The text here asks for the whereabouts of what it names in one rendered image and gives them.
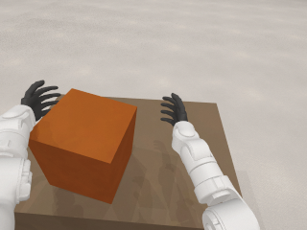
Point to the right robot hand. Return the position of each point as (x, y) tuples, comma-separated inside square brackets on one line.
[(179, 114)]

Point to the robot left forearm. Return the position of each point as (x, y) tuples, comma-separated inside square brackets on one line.
[(15, 127)]

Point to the robot right upper arm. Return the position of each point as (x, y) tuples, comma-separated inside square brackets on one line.
[(229, 215)]

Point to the carton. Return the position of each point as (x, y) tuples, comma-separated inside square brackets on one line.
[(84, 143)]

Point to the robot right forearm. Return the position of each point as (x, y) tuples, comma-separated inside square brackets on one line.
[(211, 186)]

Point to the left robot hand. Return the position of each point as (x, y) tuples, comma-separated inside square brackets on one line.
[(33, 99)]

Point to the pedestal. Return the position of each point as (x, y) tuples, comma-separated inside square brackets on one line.
[(155, 192)]

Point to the robot left upper arm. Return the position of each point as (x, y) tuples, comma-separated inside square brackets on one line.
[(15, 186)]

